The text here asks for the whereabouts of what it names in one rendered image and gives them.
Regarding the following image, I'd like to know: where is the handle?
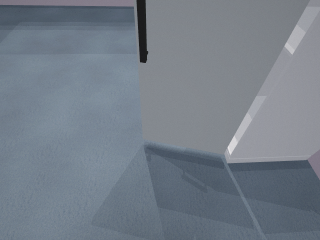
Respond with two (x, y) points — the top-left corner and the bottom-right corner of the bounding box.
(136, 0), (148, 63)

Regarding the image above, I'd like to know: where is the fridge door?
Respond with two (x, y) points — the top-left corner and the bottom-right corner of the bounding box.
(133, 0), (310, 155)

